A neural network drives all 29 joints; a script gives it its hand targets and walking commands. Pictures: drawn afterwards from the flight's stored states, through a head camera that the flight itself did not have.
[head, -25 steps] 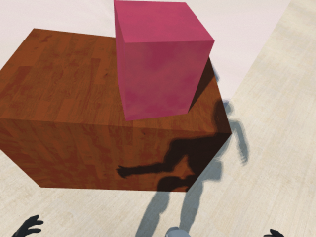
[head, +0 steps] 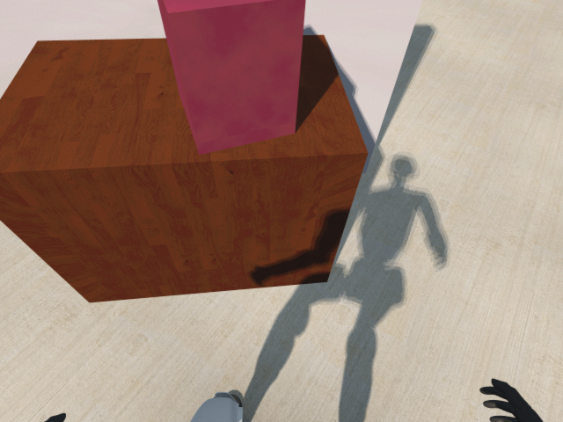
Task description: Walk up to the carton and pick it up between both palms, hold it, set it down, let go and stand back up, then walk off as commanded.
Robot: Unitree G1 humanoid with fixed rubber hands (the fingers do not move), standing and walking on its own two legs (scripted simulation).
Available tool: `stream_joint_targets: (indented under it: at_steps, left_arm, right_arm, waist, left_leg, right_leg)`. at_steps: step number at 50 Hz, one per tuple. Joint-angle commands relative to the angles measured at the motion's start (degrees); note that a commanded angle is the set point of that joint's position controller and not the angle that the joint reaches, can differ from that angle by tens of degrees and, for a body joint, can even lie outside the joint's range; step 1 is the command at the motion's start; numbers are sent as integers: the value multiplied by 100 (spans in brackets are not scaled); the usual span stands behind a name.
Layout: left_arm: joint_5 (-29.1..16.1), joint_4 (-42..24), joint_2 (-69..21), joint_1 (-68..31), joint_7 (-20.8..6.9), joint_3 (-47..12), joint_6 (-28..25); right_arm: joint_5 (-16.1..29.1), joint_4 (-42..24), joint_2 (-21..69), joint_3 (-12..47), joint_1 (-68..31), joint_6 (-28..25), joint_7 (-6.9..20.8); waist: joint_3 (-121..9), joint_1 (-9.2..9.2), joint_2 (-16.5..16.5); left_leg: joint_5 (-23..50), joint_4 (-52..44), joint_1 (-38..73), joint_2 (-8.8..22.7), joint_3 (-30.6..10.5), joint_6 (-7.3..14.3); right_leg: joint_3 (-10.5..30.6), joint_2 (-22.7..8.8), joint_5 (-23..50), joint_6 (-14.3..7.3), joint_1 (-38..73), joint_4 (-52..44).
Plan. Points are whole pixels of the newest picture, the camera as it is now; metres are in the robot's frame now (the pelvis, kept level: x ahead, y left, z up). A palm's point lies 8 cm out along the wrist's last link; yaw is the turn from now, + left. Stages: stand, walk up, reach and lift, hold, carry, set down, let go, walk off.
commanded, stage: walk off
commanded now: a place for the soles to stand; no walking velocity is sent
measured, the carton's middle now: (229, 57) +0.81 +0.15 +0.07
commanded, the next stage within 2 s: stand in 2.00 s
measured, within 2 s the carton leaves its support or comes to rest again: neither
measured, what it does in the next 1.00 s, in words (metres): walks backwards: right foot, then left foot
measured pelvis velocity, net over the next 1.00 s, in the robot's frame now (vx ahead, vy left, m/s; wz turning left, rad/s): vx -0.31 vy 0.00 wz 0.05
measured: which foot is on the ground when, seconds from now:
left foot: down 0.00-0.02, up 0.04-0.40, down 0.42-0.88, up 0.90-1.00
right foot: up 0.00-0.00, down 0.02-0.46, up 0.48-0.84, down 0.86-1.00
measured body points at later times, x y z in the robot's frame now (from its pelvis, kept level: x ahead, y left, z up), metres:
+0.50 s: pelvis -0.19 +0.00 +0.00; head -0.17 +0.01 +0.45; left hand -0.09 +0.34 -0.09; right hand -0.10 -0.34 -0.08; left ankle -0.21 +0.09 -0.72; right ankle -0.03 -0.15 -0.70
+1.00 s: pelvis -0.31 +0.00 +0.02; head -0.31 +0.00 +0.47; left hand -0.30 +0.33 -0.09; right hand -0.18 -0.32 -0.07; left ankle -0.30 +0.10 -0.68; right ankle -0.33 -0.12 -0.72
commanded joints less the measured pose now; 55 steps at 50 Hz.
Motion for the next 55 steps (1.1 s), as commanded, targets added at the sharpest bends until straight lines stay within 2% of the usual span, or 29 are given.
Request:
stream_joint_targets:
  at_steps: [1, 2, 3, 5, 8, 13, 16, 19, 21, 22, 23, 24, 25, 26, 28, 29, 31, 37, 39, 41, 42, 44, 45, 46, 47, 49, 52, 53, 55]
  left_arm:
    - [183, -323, 1382, 570, 4, 438, -56]
    - [213, -557, 1726, -26, -28, 559, -29]
    - [287, -739, 1796, -479, 37, 528, -15]
    - [185, -832, 1321, -1117, 124, 466, -81]
    - [89, -976, 957, -699, 201, 487, -112]
    - [45, -636, 879, 383, 176, 482, -114]
    - [63, -551, 1147, -83, 151, 521, -18]
    - [-25, -472, 1217, -563, 86, 490, 41]
    - [-94, -494, 984, -683, 109, 450, 100]
    - [-150, -337, 760, -567, 140, 417, 152]
    - [-105, -427, 802, -879, 165, 464, 88]
    - [-34, -626, 1103, -1090, 237, 550, 86]
    - [-103, -453, 1096, -1072, 253, 521, 54]
    - [-200, -97, 1053, -719, 279, 418, 57]
    - [-68, 56, 1025, -75, 278, 344, 65]
    - [-56, 179, 920, 251, 261, 340, 44]
    - [-59, 177, 945, -166, 236, 393, 26]
    - [50, 397, 947, 471, 91, 399, -73]
    - [1, 579, 670, 416, 62, 340, -110]
    - [26, 734, 596, 473, 33, 451, -177]
    - [66, 690, 623, 470, 42, 441, -151]
    - [118, 545, 1112, -12, 74, 385, -273]
    - [173, 335, 1324, -632, 18, 450, -252]
    - [150, 90, 1177, -1008, 29, 440, -295]
    - [70, 138, 1022, -1053, 30, 351, -309]
    - [105, -39, 790, -705, -2, 282, -313]
    - [69, -47, 817, -139, -85, 312, -207]
    - [21, -47, 831, -359, -69, 275, -169]
    - [32, -129, 618, -381, -134, 261, -153]
  right_arm:
    - [13, -233, -969, -367, 360, 59, -106]
    - [26, -395, -1062, -429, 210, 84, -201]
    - [36, -244, -1195, -497, 311, 98, -186]
    - [83, 37, -1223, -495, 735, 105, -171]
    - [18, -122, -1118, -488, 1093, 42, -102]
    - [-111, -215, -878, -333, 702, 61, -83]
    - [-17, 72, -844, -322, 1219, 101, -9]
    - [21, 428, -796, -397, 1825, 46, -16]
    - [-50, 434, -803, -498, 1824, -6, 12]
    - [-111, 320, -886, -496, 1474, -3, 46]
    - [-203, 171, -1712, -639, 1335, -56, 39]
    - [-195, -40, -1642, -621, 975, -89, 45]
    - [-153, -135, -1248, -591, 460, -135, -8]
    - [-88, -188, -918, -474, 35, -118, -63]
    - [32, -262, -1066, -541, -117, -83, -117]
    - [-36, -236, -1010, -547, -101, -73, -111]
    - [38, -240, -785, -507, 229, -25, -129]
    - [-79, -230, -963, -694, 337, 39, -54]
    - [-89, 22, -818, -650, 246, 57, -20]
    - [-33, 189, -872, -607, 103, 62, -32]
    - [29, 263, -893, -591, 209, 46, -59]
    - [138, 241, -553, -466, -69, -38, -33]
    - [175, 367, -688, -467, 212, -102, -79]
    - [152, 423, -671, -466, 425, -134, -60]
    - [157, 560, -652, -484, 769, -146, -35]
    - [147, 452, -564, -395, 623, -290, -75]
    - [70, 470, -448, -267, 411, -467, -94]
    - [70, 638, -396, -272, 514, -539, -136]
    - [12, 744, -685, -393, 922, -688, -265]
  waist:
    - [-720, 208, -1906]
    - [-499, 174, -1869]
    - [-305, 85, -1512]
    - [294, -223, -1461]
    - [-567, 8, -1073]
    - [-737, 408, -1078]
    - [-1084, 206, -1670]
    - [-1301, -90, -1739]
    - [-933, -305, -834]
    - [-535, -262, 406]
    - [-228, -426, 1713]
    - [132, -339, 1607]
    - [451, -76, 512]
    - [158, 58, 222]
    - [-160, -75, 185]
    - [-390, -44, 593]
    - [-638, -318, 607]
    - [-1418, -232, 768]
    - [-1102, -174, 950]
    - [-737, 28, 411]
    - [-692, 75, 77]
    - [-156, 7, -1289]
    - [-69, -117, -1569]
    - [180, -267, -873]
    - [-56, -398, -747]
    - [-333, -97, -900]
    - [-916, 232, -1028]
    - [-955, 28, -1066]
    - [-1334, -157, 78]
  left_leg:
    - [-3115, 2076, -470, -1038, -234, 295]
    - [-3438, 3469, -173, -1172, -1142, 176]
    - [-3133, 4092, 180, -1242, -1447, 200]
    - [-2319, 4410, -46, -1173, -1099, -7]
    - [-1866, 4676, -428, -1186, -638, -239]
    - [-2368, 2767, -739, -1105, -450, -284]
    - [-3020, 1238, 44, -931, -128, -162]
    - [-2265, -680, 1321, -783, -93, 114]
    - [-1778, -1268, 2073, -849, 35, 262]
    - [-2522, -1899, 1925, -283, -995, 546]
    - [-1909, -2187, 497, 1394, -3332, 914]
    - [-1561, -2295, -673, 1515, -3372, 1155]
    - [161, -1884, -348, 1126, -2652, 935]
    - [457, -1551, 405, 547, -1770, 536]
    - [-14, -1419, 664, 523, -1165, 939]
    - [-349, -1418, 818, 321, -828, 869]
    - [-346, -1408, 1307, 315, -1092, 905]
    - [-2411, -1499, 2557, 962, -2087, 1080]
    - [-2746, -1756, 2093, 633, -1566, 790]
    - [-2299, -1348, 1395, 595, -1570, 719]
    - [-2461, -1327, 1277, 202, -1390, 354]
    - [-2116, 734, 502, -722, -449, 134]
    - [-2451, 1870, 1278, -832, -699, 100]
    - [-2400, 2337, 1434, -1023, -927, 150]
    - [-2215, 2425, 1304, -1013, -789, 71]
    - [-2063, 1035, 792, -714, -296, -54]
    - [-1830, -968, 1442, -713, -22, 25]
    - [-1141, -1765, 2131, -652, -24, 158]
    - [-664, -2133, 3225, -28, -733, 480]
  right_leg:
    - [2206, -1724, 285, -893, -293, -2398]
    - [2636, -2457, 274, -1586, -1552, -2705]
    - [2421, -2443, -845, -1495, -2125, -3071]
    - [1017, -1644, -473, -1064, -2124, -2723]
    - [879, -1520, 102, -1160, -473, -2206]
    - [1143, -1279, 1019, -928, 1008, -1873]
    - [1285, -1575, 154, -939, 951, -2036]
    - [928, -1525, 252, -616, 338, -1739]
    - [702, -1224, -141, -420, -870, -1434]
    - [203, -660, -986, -242, -1792, -396]
    - [-230, 281, -1088, 30, -1964, 1157]
    - [759, 299, -1159, 79, -1229, 1891]
    - [926, 289, -837, 10, -1395, 2608]
    - [920, 387, -472, 39, -1690, 2897]
    - [587, 699, -22, 110, -1575, 3381]
    - [505, 812, 139, 168, -1406, 3334]
    - [445, 758, 7, 323, -1514, 2912]
    - [160, 124, -780, 22, -824, -6]
    - [-434, 210, -847, -70, -215, -1022]
    - [-286, -78, 74, -186, 704, -2258]
    - [-119, -28, 306, -338, 814, -2652]
    - [2079, -1512, -607, -826, -469, -3107]
    - [2247, -2121, -1060, -1457, -1871, -3235]
    - [1900, -1949, -687, -1389, -2133, -3305]
    - [1126, -1589, 258, -1219, -1423, -2924]
    - [474, -1246, 1870, -863, -18, -2100]
    - [461, -947, 550, -662, 568, -1859]
    - [451, -995, 1056, -537, 218, -1486]
    - [-36, -741, 1924, -284, -479, -105]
